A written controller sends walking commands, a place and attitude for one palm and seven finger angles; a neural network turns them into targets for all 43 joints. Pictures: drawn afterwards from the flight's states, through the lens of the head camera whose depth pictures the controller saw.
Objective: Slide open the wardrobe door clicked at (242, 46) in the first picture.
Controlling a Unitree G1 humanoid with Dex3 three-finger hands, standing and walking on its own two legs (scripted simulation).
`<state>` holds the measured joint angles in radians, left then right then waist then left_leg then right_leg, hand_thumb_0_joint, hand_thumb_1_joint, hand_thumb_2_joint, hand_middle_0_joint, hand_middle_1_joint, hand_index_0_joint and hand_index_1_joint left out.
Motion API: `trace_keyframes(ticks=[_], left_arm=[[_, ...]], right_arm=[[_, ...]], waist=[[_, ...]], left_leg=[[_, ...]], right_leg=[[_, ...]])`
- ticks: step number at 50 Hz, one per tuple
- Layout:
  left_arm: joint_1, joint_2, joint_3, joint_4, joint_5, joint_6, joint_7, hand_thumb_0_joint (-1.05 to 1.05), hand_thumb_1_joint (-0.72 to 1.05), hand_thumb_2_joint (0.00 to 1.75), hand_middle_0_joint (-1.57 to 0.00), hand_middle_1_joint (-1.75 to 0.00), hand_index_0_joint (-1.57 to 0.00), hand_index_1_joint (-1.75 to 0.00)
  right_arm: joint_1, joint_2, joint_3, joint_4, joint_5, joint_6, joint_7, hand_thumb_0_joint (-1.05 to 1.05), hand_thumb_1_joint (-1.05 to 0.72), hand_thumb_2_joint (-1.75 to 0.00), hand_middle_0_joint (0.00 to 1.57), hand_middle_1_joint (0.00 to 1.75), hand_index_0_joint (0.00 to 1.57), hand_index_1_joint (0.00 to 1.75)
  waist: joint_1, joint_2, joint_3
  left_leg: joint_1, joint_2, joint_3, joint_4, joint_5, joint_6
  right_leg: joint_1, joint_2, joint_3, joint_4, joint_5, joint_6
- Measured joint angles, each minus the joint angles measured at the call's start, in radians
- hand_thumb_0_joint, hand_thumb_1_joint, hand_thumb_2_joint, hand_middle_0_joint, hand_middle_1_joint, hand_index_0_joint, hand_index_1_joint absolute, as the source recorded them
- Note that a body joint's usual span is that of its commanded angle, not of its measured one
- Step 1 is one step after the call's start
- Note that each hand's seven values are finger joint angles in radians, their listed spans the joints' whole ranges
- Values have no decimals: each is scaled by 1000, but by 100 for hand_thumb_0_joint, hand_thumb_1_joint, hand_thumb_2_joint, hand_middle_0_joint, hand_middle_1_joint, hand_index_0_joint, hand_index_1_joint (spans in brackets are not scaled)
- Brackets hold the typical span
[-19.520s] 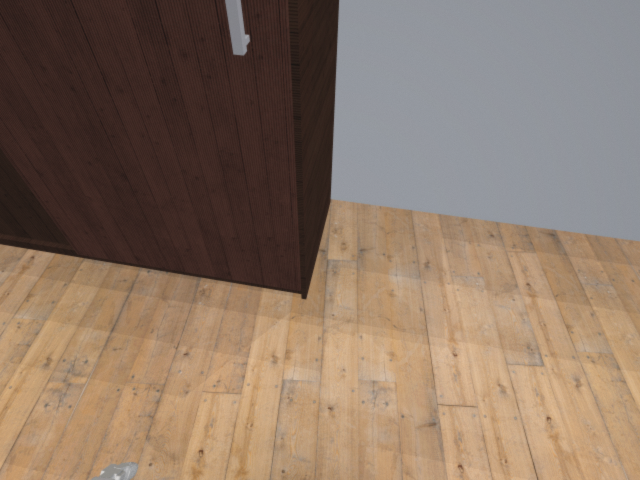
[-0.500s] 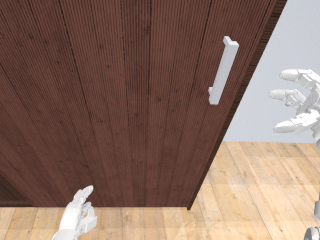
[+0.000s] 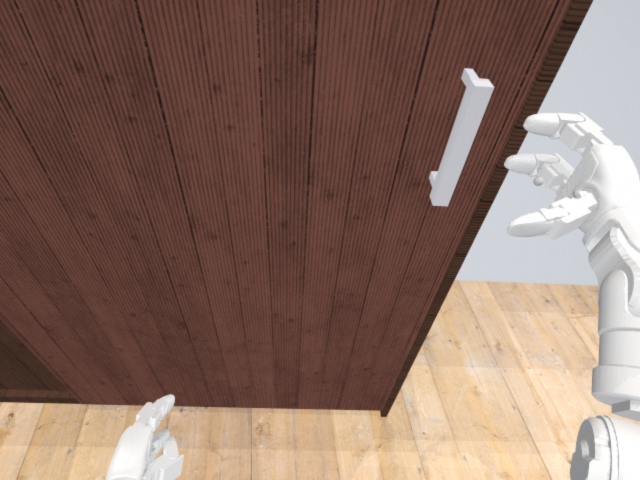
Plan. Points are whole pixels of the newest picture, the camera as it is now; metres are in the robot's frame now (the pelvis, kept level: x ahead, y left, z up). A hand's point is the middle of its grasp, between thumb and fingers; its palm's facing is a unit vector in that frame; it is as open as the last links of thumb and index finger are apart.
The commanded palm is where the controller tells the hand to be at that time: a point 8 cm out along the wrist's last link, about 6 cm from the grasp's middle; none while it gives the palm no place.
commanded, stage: move the hooked fingers beside the handle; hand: right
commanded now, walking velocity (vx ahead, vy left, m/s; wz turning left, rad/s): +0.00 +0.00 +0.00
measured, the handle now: (453, 140) +0.47 -0.13 +0.23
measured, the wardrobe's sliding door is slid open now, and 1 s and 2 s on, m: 0.00 0.00 0.00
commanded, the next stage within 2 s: feel for the door with the fingertips in 1.04 s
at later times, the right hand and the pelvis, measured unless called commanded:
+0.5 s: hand (517, 171) +0.42 -0.19 +0.23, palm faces +0.00 +1.00 -0.03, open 14.0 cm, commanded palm +0.38 -0.24 +0.24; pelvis +0.00 +0.00 +0.00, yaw +2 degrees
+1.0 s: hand (516, 174) +0.40 -0.18 +0.24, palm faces +0.00 +1.00 -0.02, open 14.0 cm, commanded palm +0.37 -0.23 +0.24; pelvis +0.00 +0.00 +0.00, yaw +1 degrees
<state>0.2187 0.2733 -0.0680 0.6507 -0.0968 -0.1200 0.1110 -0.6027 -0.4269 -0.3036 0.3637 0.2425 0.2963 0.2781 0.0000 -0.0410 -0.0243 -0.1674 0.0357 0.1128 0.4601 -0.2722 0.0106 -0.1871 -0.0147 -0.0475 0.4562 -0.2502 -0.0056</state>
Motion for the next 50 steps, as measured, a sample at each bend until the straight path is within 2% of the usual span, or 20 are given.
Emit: trace_keyframes(ticks=[8,16,20,25,31,35,41,50], left_arm=[[12,2,10,4,-3,18,-7,1,91,90,-20,-30,-20,-29],[42,-4,13,14,5,20,-6,1,91,90,-20,-30,-20,-29],[57,0,17,12,2,22,-10,1,91,90,-20,-30,-20,-29],[63,10,26,4,-4,30,-12,1,91,90,-20,-30,-20,-29],[44,7,26,-1,-2,27,-13,1,91,90,-20,-30,-20,-29],[17,-1,18,-1,-4,24,-11,1,91,90,-20,-30,-20,-29],[-18,-9,11,-15,-2,31,-14,1,91,90,-20,-30,-20,-29],[-12,-20,2,-19,0,47,-18,1,91,90,-20,-30,-20,-29]], right_arm=[[-85,-9,23,148,-26,28,-42,-1,51,-30,31,120,30,120],[-91,5,-7,166,-38,-57,-60,-1,50,-30,31,120,30,120],[-100,-17,-10,189,-45,-59,-47,-1,50,-30,32,121,30,120],[-67,-23,-11,184,-31,-32,-31,-1,50,-30,32,121,30,120],[-11,21,0,73,-19,-43,-37,-1,50,-30,31,120,30,120],[-34,31,20,68,-21,-30,-53,-1,51,-30,31,120,30,120],[-65,33,39,94,-27,7,-69,-1,51,-30,31,120,30,120],[-39,44,31,60,-26,-1,-76,-1,50,-30,31,120,30,120]], waist=[[25,-7,-8],[38,6,0],[39,1,-8],[33,-9,-15],[16,-5,-8],[7,0,-8],[6,-7,-11],[4,2,-16]], left_leg=[[-24,-4,-11,-1,8,1],[-18,-11,-20,-11,13,4],[-13,-14,-24,-18,14,5],[-13,-13,-26,-19,13,3],[-1,-9,-22,-18,11,1],[3,-8,-16,-17,10,1],[-4,-4,-14,-17,15,0],[5,-5,-17,-14,11,0]], right_leg=[[-16,-3,-11,-6,7,0],[-5,-10,-19,-19,9,3],[0,-13,-23,-21,6,4],[1,-11,-25,-22,5,2],[11,-7,-21,-22,5,0],[11,-6,-15,-19,5,1],[4,-2,-12,-21,11,-1],[16,-3,-15,-21,9,0]])
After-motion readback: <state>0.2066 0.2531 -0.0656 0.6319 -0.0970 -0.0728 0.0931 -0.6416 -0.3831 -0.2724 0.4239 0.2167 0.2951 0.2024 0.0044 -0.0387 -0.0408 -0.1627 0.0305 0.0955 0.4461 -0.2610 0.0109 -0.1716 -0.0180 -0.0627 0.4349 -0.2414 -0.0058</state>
